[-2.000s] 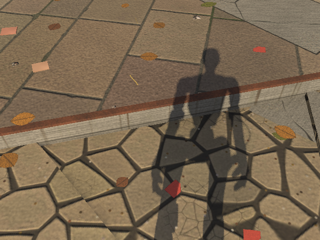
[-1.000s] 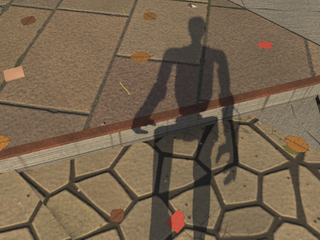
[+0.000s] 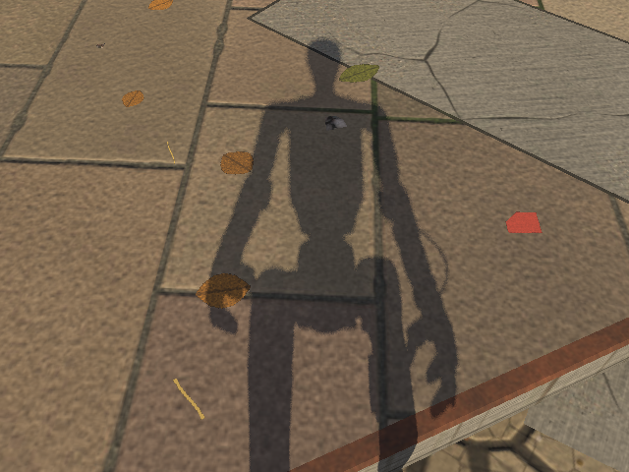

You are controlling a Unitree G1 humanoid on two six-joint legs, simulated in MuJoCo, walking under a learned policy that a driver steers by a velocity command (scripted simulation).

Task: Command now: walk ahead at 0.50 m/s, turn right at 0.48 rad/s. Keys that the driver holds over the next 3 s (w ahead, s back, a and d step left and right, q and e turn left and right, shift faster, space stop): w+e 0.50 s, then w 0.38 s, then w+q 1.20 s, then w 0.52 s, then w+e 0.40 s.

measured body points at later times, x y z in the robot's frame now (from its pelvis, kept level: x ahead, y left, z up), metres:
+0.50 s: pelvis +0.25 -0.06 -0.01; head +0.27 -0.08 +0.44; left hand +0.28 +0.20 -0.14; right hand +0.39 -0.31 -0.10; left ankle +0.33 +0.05 -0.45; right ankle +0.18 -0.08 -0.74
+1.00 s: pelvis +0.56 -0.11 +0.13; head +0.59 -0.11 +0.58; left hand +0.83 -0.01 +0.04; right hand +0.44 -0.33 -0.01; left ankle +0.54 -0.04 -0.61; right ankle +0.62 -0.29 -0.52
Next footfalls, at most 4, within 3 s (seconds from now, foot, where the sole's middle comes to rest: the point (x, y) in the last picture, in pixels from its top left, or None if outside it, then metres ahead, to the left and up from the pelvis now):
0.18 right None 0.22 -0.09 -0.78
0.70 left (346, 395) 0.58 -0.05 -0.64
1.20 right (448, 299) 0.80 -0.29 -0.64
1.74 left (362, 192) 1.13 -0.13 -0.64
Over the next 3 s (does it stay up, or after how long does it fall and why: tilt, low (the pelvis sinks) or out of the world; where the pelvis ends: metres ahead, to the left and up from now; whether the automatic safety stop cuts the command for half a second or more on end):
stays up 1.62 -0.03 0.14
